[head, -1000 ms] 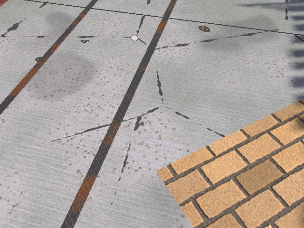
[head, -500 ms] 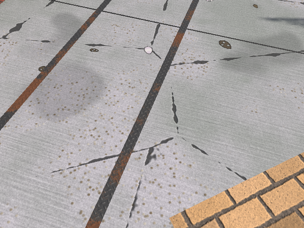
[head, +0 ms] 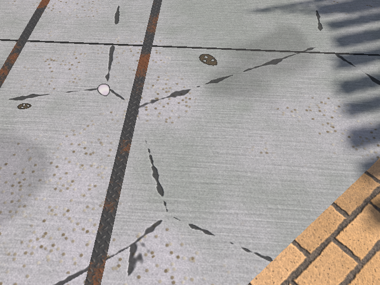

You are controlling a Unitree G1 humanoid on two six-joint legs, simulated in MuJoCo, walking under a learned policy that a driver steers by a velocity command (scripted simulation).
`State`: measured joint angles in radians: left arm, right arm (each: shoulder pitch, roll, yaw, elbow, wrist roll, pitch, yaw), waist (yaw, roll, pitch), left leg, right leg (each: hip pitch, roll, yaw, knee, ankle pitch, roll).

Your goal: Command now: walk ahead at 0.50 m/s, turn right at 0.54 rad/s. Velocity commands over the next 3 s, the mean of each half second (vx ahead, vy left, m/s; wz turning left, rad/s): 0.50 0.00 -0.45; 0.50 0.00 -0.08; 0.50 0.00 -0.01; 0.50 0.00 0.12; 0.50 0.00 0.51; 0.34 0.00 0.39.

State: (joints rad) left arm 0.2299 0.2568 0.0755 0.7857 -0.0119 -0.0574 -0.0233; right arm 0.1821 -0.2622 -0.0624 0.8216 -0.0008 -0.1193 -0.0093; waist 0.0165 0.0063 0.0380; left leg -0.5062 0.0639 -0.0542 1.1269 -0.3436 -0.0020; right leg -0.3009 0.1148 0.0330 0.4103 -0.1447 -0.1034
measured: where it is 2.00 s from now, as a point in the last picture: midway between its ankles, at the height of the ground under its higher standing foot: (242, 149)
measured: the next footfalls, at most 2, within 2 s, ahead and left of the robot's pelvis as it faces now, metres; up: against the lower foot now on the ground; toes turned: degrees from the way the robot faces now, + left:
left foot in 0.30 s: +0.36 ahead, +0.13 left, +0.00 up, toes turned -14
right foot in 0.80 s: +0.56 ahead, -0.18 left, +0.00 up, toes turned -15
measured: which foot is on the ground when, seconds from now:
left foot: up 0.00-0.28, down 0.30-0.82, up 0.84-1.00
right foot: down 0.00-0.30, up 0.32-0.78, down 0.80-1.00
